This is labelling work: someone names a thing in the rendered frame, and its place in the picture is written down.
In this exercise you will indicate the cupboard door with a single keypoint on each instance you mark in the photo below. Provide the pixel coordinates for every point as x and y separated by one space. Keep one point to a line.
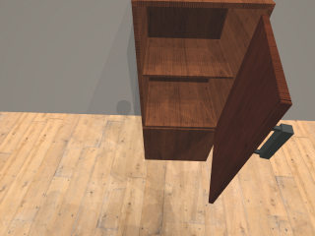
257 101

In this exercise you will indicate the handle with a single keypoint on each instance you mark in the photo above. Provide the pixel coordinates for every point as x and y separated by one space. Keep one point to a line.
277 139

